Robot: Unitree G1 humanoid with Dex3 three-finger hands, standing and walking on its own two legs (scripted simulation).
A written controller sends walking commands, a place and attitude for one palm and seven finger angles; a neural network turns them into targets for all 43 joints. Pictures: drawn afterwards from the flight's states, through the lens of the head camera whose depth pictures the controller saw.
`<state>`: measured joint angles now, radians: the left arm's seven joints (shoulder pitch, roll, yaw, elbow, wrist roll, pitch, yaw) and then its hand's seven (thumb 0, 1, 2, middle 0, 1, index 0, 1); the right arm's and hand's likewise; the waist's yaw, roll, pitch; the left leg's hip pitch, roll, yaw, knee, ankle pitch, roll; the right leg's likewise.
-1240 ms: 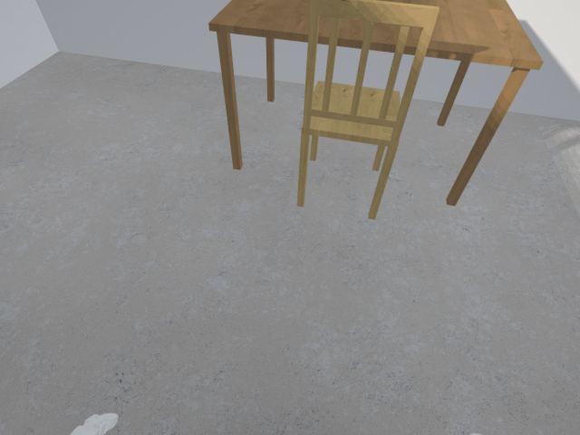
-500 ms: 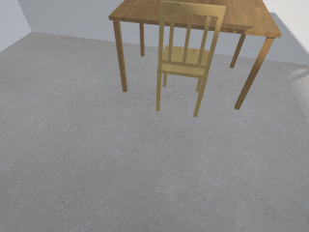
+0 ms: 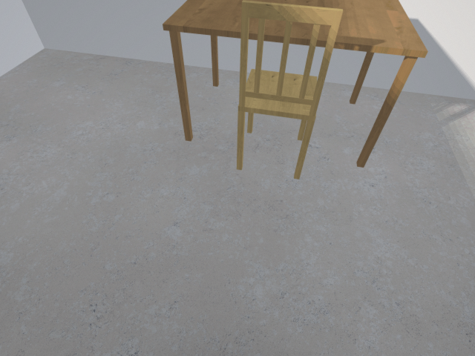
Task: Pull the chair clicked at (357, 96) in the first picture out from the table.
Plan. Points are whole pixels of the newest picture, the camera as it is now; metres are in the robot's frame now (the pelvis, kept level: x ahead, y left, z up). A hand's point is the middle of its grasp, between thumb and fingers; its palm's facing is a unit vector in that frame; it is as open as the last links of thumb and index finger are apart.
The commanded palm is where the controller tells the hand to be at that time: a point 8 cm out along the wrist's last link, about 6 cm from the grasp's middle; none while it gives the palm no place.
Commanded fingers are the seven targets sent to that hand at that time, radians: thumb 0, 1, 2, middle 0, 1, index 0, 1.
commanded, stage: look at it before walking up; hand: left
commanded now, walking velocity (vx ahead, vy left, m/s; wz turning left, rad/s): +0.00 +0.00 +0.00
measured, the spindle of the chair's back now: (283, 61) +1.24 -0.14 -0.08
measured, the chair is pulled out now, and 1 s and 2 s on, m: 0.00 0.00 0.00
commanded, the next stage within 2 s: walk to a spot facing it in 0.20 s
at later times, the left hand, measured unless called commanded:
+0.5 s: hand out of the picture +0.06 +0.22 -0.17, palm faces -0.07 -0.96 -0.27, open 7.4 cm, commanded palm none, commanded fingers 0.00 0.90 0.90 -0.20 -0.30 -0.20 -0.30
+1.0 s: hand out of the picture +0.16 +0.14 -0.17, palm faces -0.21 -0.96 -0.16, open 7.4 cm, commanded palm none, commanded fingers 0.00 0.90 0.90 -0.20 -0.30 -0.20 -0.30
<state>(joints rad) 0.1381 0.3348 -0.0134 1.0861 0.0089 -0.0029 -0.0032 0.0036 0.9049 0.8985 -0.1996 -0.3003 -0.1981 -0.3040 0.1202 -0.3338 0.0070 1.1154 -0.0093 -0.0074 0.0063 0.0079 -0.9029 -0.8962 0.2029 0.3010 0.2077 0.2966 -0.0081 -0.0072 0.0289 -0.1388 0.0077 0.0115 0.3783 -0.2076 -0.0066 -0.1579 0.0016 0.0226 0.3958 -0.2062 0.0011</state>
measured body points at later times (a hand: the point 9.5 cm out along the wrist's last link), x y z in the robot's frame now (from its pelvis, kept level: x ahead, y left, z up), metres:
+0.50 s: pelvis +0.02 +0.00 -0.01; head +0.02 +0.00 +0.44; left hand +0.07 +0.28 -0.15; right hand +0.07 -0.28 -0.15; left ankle +0.00 +0.12 -0.75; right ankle +0.01 -0.12 -0.74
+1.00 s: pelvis +0.17 -0.04 +0.00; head +0.19 -0.04 +0.45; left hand +0.17 +0.19 -0.16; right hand +0.20 -0.30 -0.14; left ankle +0.31 +0.07 -0.69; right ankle +0.06 -0.12 -0.75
